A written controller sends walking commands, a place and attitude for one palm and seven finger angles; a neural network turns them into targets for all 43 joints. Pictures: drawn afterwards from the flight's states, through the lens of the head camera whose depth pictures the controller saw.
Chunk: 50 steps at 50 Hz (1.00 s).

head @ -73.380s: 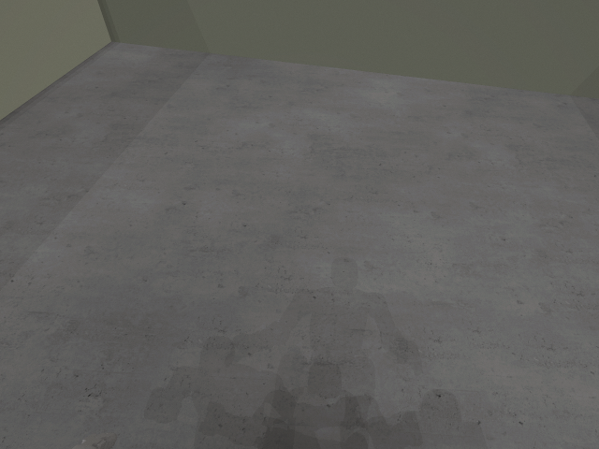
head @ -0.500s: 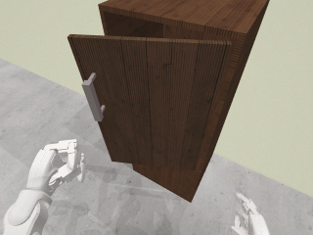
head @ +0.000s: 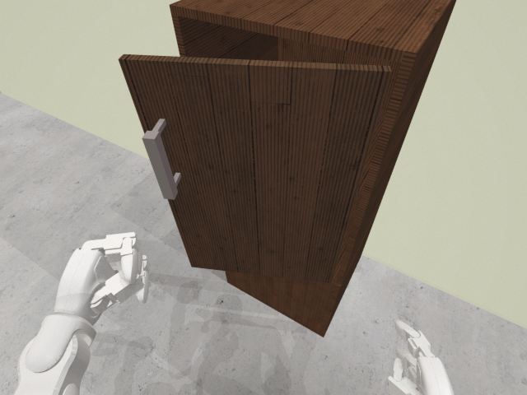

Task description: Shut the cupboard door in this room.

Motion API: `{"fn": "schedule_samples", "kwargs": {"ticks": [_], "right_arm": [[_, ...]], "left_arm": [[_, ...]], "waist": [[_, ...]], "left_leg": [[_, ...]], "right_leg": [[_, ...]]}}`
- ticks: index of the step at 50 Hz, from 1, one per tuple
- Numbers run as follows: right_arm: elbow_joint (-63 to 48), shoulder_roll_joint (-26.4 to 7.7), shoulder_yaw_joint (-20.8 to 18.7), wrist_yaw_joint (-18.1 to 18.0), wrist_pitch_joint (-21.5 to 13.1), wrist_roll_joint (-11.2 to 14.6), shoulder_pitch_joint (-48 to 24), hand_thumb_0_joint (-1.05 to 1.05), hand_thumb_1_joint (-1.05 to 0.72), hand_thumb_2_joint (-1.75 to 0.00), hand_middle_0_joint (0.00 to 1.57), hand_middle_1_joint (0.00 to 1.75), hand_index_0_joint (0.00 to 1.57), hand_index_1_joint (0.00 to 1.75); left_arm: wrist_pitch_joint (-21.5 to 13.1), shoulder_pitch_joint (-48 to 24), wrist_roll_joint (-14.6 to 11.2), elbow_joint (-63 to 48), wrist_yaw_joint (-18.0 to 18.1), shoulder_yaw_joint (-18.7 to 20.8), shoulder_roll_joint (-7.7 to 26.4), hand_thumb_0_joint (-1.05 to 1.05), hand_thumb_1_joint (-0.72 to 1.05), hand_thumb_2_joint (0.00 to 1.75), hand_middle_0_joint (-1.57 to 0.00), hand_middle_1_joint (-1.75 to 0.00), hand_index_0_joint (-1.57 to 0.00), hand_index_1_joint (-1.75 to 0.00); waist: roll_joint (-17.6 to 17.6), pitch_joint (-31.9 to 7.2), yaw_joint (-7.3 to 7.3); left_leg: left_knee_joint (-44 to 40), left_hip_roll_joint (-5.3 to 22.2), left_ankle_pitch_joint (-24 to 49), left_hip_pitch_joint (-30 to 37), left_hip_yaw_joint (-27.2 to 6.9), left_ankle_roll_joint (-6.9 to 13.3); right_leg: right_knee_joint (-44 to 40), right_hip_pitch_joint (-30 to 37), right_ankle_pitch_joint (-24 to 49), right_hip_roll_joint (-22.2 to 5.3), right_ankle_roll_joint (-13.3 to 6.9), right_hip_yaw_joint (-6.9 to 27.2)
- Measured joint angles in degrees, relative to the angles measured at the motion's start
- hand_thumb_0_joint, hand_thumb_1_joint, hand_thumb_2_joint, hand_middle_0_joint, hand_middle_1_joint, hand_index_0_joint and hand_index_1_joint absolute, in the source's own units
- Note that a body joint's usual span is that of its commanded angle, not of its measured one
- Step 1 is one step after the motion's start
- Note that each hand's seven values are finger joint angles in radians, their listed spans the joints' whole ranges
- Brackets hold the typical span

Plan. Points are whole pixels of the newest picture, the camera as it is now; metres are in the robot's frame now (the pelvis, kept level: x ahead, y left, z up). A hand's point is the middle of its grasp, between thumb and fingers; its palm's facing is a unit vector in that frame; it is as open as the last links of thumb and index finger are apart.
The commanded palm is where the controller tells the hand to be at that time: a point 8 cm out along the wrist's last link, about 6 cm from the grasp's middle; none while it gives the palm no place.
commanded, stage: bring the fist close to the handle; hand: left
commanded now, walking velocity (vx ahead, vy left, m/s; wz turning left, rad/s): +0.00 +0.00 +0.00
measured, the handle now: (165, 160) +0.47 +0.22 +0.11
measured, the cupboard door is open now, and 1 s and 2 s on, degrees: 23 23 17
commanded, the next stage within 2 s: push the door shut along its arc in 1.28 s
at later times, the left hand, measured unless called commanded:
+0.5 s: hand (154, 230) +0.31 +0.19 +0.11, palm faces -0.04 -1.00 -0.04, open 3.1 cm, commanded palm +0.29 +0.24 +0.11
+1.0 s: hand (165, 194) +0.38 +0.20 +0.11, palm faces -0.04 -1.00 -0.02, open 3.1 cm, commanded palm +0.35 +0.25 +0.11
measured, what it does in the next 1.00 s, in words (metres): stands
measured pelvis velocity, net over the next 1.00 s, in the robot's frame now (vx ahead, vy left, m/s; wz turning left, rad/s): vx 0.00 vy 0.00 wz -0.03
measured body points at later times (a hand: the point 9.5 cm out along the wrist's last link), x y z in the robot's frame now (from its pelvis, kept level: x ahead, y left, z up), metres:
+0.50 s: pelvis +0.00 +0.00 +0.00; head +0.01 -0.01 +0.45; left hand +0.31 +0.25 +0.11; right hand +0.16 -0.24 -0.08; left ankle +0.03 +0.13 -0.71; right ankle +0.00 -0.12 -0.71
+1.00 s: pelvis +0.00 +0.00 +0.00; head +0.03 +0.00 +0.45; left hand +0.38 +0.25 +0.12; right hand +0.13 -0.25 -0.09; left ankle +0.03 +0.13 -0.71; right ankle +0.00 -0.12 -0.71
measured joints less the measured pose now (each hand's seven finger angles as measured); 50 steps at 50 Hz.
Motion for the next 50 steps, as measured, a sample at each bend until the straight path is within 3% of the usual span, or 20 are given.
{"fn": "schedule_samples", "kwargs": {"ticks": [10,24,50], "right_arm": [[1.6,-0.1,0.3,-0.8,0.8,0.2,-0.7,0.01,-0.9,-0.9,0.21,0.3,0.2,0.31],[1.8,-1.0,-0.9,-0.2,2.2,0.2,0.4,0.01,-0.91,-0.9,0.21,0.3,0.2,0.3],[2.9,-1.4,-0.9,0.1,7.1,0.3,0.6,0.01,-0.91,-0.9,0.21,0.3,0.2,0.3]], "left_arm": [[1.5,-11.9,0.5,10.6,-0.8,1.2,1.6,0.02,0.9,0.9,-1.3,-1.5,-1.3,-1.5],[0.9,-17.6,1.5,16.8,0.0,2.1,1.4,0.02,0.9,0.9,-1.3,-1.5,-1.3,-1.5],[-1.4,-36.7,3.2,38.2,-1.0,4.5,4.4,0.02,0.9,0.9,-1.3,-1.5,-1.3,-1.5]], "waist": [[-0.4,0.5,-0.59],[-0.8,0.2,-1.39],[-1.3,0.0,-3.02]], "left_leg": [[-0.9,0.0,0.7,0.0,0.3,0.0],[-2.2,0.0,0.8,0.3,1.5,0.2],[-1.6,0.1,1.0,-2.8,1.7,0.4]], "right_leg": [[-0.5,-0.4,0.6,0.0,-0.1,0.3],[-1.3,-0.7,0.9,0.0,0.2,1.4],[-0.9,-3.9,1.3,0.1,0.3,1.8]]}}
